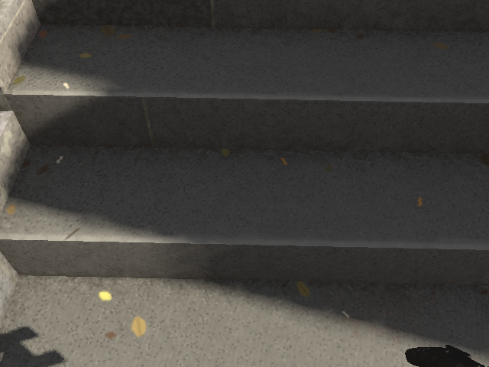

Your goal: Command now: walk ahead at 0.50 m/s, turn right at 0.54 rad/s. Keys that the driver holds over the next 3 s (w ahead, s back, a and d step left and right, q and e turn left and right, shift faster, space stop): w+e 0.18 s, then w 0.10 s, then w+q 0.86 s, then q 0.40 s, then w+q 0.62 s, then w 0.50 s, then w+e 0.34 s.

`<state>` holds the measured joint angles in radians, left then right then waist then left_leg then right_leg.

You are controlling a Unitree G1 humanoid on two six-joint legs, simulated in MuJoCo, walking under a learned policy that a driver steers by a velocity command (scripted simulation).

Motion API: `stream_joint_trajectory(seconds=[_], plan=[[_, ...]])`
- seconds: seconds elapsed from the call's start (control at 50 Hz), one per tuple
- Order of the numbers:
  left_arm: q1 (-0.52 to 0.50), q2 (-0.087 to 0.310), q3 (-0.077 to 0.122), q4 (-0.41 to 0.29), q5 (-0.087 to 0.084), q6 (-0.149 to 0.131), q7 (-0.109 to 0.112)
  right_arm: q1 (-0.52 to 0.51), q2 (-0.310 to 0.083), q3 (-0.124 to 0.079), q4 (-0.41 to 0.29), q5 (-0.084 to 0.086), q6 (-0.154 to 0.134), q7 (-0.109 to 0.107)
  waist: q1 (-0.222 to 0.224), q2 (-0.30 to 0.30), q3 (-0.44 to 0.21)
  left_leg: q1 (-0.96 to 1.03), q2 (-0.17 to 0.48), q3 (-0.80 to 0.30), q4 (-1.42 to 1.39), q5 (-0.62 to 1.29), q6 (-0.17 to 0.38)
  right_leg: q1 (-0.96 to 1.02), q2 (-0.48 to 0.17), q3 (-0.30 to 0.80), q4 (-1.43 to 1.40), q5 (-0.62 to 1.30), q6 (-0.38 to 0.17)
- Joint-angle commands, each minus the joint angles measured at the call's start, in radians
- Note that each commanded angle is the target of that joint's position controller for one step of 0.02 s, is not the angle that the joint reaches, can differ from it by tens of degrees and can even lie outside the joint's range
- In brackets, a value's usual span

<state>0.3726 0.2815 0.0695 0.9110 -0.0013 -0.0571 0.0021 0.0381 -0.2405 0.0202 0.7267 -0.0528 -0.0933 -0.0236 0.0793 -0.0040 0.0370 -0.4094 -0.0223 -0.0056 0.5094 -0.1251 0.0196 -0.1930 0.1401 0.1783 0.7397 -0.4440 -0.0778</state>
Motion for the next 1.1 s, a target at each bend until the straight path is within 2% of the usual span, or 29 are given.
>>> stream_joint_trajectory(seconds=[0.02,0.04,0.08,0.14,0.22,0.3,0.32,0.38,0.42,0.48,0.52,0.54,0.56,0.58,0.6,0.62,0.64,0.66,0.68,0.7,0.72,0.74,0.8,0.82,0.84,0.86,0.92,1.04,1.1], plan=[[0.077,0.091,0.002,-0.064,0.023,0.014,0.012,0.254,-0.191,-0.080,0.006,-0.001,0.022,-0.007,-0.080,0.090,-0.211,0.512,0.456,-0.592,-0.212,-0.187,0.192,-0.457,-0.112,-0.065,0.475,-0.062,0.009],[0.000,0.099,0.007,-0.071,0.034,0.020,-0.004,0.201,-0.118,-0.062,-0.008,0.011,0.018,-0.001,-0.091,0.046,-0.111,0.401,0.375,-0.458,-0.262,-0.278,0.166,-0.463,-0.133,-0.076,0.471,0.023,0.019],[-0.084,0.065,0.006,-0.103,0.045,0.032,-0.022,0.199,-0.094,-0.054,0.004,0.010,0.004,-0.006,-0.082,0.093,-0.035,0.300,0.312,-0.271,-0.304,-0.039,0.150,-0.461,-0.168,-0.107,0.495,0.098,0.048],[-0.109,0.017,-0.001,-0.131,0.045,0.049,-0.027,0.273,-0.112,-0.071,0.037,0.017,-0.021,0.005,-0.073,0.080,-0.103,0.329,0.313,-0.136,-0.234,0.385,0.177,-0.511,-0.145,-0.149,0.716,0.127,0.061],[-0.219,-0.009,-0.002,-0.193,0.054,0.062,-0.029,0.353,-0.094,-0.077,0.089,0.017,-0.029,0.007,-0.094,0.110,-0.069,0.339,0.311,-0.082,-0.275,0.185,0.188,-0.688,-0.154,-0.114,0.839,0.191,0.056],[-0.293,-0.016,-0.002,-0.241,0.067,0.073,-0.028,0.422,-0.100,-0.080,0.141,0.017,-0.035,0.007,-0.098,0.068,-0.001,0.371,0.343,-0.097,-0.317,0.030,0.210,-0.851,-0.143,-0.046,0.825,0.204,0.070],[-0.316,-0.040,-0.006,-0.249,0.065,0.077,-0.018,0.472,-0.107,-0.084,0.168,0.012,-0.037,0.007,-0.113,0.112,-0.002,0.428,0.361,-0.125,-0.322,-0.005,0.231,-0.929,-0.132,-0.067,0.919,0.136,0.068],[-0.487,-0.073,-0.023,-0.344,0.067,0.066,0.020,0.574,-0.106,-0.090,0.241,0.015,-0.040,-0.008,-0.153,0.110,0.055,0.635,0.434,-0.219,-0.373,-0.109,0.271,-1.315,-0.186,-0.089,1.244,-0.098,0.040],[-0.660,-0.102,-0.050,-0.435,0.063,0.041,0.015,0.599,-0.082,-0.083,0.279,0.005,-0.042,-0.021,-0.179,0.082,0.104,0.660,0.420,-0.199,-0.414,-0.169,0.229,-1.445,-0.254,-0.152,1.253,-0.196,0.026],[-0.804,-0.143,-0.086,-0.550,0.037,0.020,0.006,0.626,-0.089,-0.082,0.325,-0.002,-0.037,-0.036,-0.214,0.133,0.125,0.679,0.410,-0.168,-0.459,-0.095,0.183,-1.550,-0.309,-0.150,1.225,-0.322,-0.008],[-0.865,-0.183,-0.120,-0.637,0.033,0.018,-0.012,0.610,-0.077,-0.079,0.341,0.019,-0.010,-0.042,-0.213,0.152,0.098,0.508,0.348,-0.073,-0.567,-0.041,0.138,-1.285,-0.342,-0.156,0.952,-0.279,-0.027],[-0.729,-0.193,-0.128,-0.606,0.014,0.028,-0.028,0.485,-0.068,-0.070,0.295,0.031,0.012,-0.025,-0.128,0.082,0.036,0.282,0.280,0.037,-0.638,0.084,0.142,-0.862,-0.320,-0.267,0.663,-0.047,-0.031],[-0.649,-0.220,-0.131,-0.580,0.008,0.037,-0.031,0.447,-0.092,-0.080,0.268,0.059,0.019,-0.012,-0.101,0.094,-0.062,0.096,0.276,0.037,-0.653,0.295,0.139,-0.423,-0.277,-0.271,0.543,0.091,-0.049],[-0.338,-0.131,-0.080,-0.472,0.001,0.052,-0.014,0.426,-0.173,-0.086,0.243,0.064,0.001,0.028,0.017,0.184,-0.277,0.145,0.265,0.081,-0.417,1.073,0.151,-0.086,-0.138,-0.348,0.610,0.071,-0.049],[-0.003,-0.039,-0.030,-0.375,0.009,0.056,0.002,0.353,-0.274,-0.124,0.217,0.093,-0.031,0.051,0.190,0.221,-0.451,0.188,0.259,0.055,-0.085,1.387,0.091,0.163,-0.107,-0.243,0.484,0.174,-0.054],[0.135,0.089,0.021,-0.334,0.023,0.039,0.016,0.301,-0.281,-0.145,0.174,0.138,-0.053,0.074,0.268,0.074,-0.536,0.036,0.162,-0.008,0.311,0.952,0.014,0.330,-0.236,0.050,0.168,0.116,-0.035],[0.107,0.257,0.059,-0.298,0.031,0.021,0.027,0.385,-0.121,-0.119,0.100,0.116,-0.053,0.091,0.144,-0.455,-0.669,-0.094,-0.056,-0.094,0.829,-0.160,-0.011,0.344,-0.598,0.507,-0.207,0.269,0.005],[-0.022,0.209,0.054,-0.310,0.035,0.033,0.013,0.499,-0.038,-0.123,0.151,0.069,-0.033,0.076,0.035,-0.359,-0.658,-0.104,-0.050,-0.315,1.128,-0.114,0.000,0.171,-0.577,0.595,-0.308,0.089,0.079],[-0.164,0.138,0.033,-0.296,0.039,0.045,0.003,0.514,0.037,-0.118,0.136,0.056,-0.001,0.057,-0.073,-0.267,-0.515,-0.164,-0.006,-0.274,1.223,-0.001,0.000,-0.006,-0.591,0.546,-0.349,-0.254,0.076],[-0.283,0.029,0.005,-0.268,0.035,0.055,0.004,0.484,0.063,-0.117,0.115,0.028,0.026,0.041,-0.143,-0.208,-0.334,-0.218,0.061,-0.129,1.206,0.077,0.004,-0.143,-0.546,0.431,-0.331,-0.452,0.059],[-0.340,-0.076,-0.025,-0.232,0.026,0.053,0.013,0.437,0.096,-0.107,0.098,-0.005,0.043,0.029,-0.176,-0.223,-0.158,-0.295,0.078,-0.084,1.212,0.143,0.010,-0.287,-0.492,0.269,-0.245,-0.426,0.050],[-0.367,-0.130,-0.040,-0.206,0.031,0.049,0.015,0.427,0.105,-0.099,0.104,-0.007,0.058,0.022,-0.200,-0.201,-0.080,-0.301,0.074,-0.083,1.219,0.166,0.018,-0.402,-0.449,0.123,-0.202,-0.379,0.048],[-0.232,-0.154,-0.051,-0.081,0.049,-0.008,-0.008,0.291,0.149,-0.071,0.036,0.030,0.082,0.004,-0.182,-0.113,-0.023,-0.492,0.024,-0.080,1.431,0.139,0.069,-0.393,-0.489,0.058,-0.276,-0.264,0.020],[-0.149,-0.130,-0.042,-0.028,0.040,-0.016,-0.017,0.241,0.184,-0.054,-0.001,0.019,0.082,0.000,-0.189,-0.095,-0.018,-0.590,0.047,-0.107,1.459,0.142,0.079,-0.316,-0.485,0.043,-0.312,-0.174,0.046],[-0.109,-0.125,-0.038,0.001,0.035,-0.030,-0.024,0.235,0.180,-0.050,0.004,0.018,0.087,-0.005,-0.181,-0.064,-0.020,-0.659,0.034,-0.123,1.493,0.157,0.082,-0.251,-0.491,-0.007,-0.334,-0.092,0.060],[-0.075,-0.110,-0.032,-0.011,0.038,-0.046,-0.019,0.214,0.127,-0.061,-0.005,0.015,0.084,-0.002,-0.151,-0.024,-0.034,-0.692,0.025,-0.097,1.476,0.154,0.073,-0.189,-0.525,-0.047,-0.388,0.009,0.059],[-0.062,-0.105,-0.038,0.008,0.036,-0.068,0.001,0.150,0.088,-0.075,-0.004,0.017,0.094,0.004,-0.146,0.040,-0.026,-0.734,-0.011,-0.072,1.427,0.241,0.079,-0.149,-0.490,-0.218,-0.407,0.108,0.107],[0.129,-0.082,-0.034,0.072,0.045,-0.079,0.012,0.056,0.131,-0.060,-0.001,0.005,0.116,-0.031,-0.095,-0.019,0.046,-1.023,-0.015,-0.027,1.691,0.151,0.108,0.085,-0.490,-0.305,-0.433,0.145,0.111],[0.237,-0.091,-0.037,0.108,0.056,-0.074,0.016,-0.143,0.166,-0.039,-0.095,0.009,0.120,-0.029,-0.038,-0.081,0.093,-1.133,0.000,0.032,1.710,-0.037,0.124,0.201,-0.483,-0.364,-0.491,0.300,0.092]])
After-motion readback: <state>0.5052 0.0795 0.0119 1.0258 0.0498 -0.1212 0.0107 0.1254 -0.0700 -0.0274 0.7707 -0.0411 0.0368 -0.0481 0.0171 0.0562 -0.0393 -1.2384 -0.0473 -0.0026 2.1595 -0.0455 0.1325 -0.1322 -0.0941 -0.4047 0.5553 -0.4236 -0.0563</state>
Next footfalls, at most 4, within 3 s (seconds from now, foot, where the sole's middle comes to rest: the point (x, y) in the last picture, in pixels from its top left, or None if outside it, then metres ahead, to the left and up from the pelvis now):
0.60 right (413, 357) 0.46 -0.32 -0.59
1.32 left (350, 202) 0.75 -0.16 -0.42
1.96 right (396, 65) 1.06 -0.27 -0.25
2.48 left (266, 54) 1.08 0.06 -0.25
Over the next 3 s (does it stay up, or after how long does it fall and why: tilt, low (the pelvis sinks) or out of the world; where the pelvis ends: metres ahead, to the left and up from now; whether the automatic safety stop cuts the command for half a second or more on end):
stays up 1.25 0.13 0.57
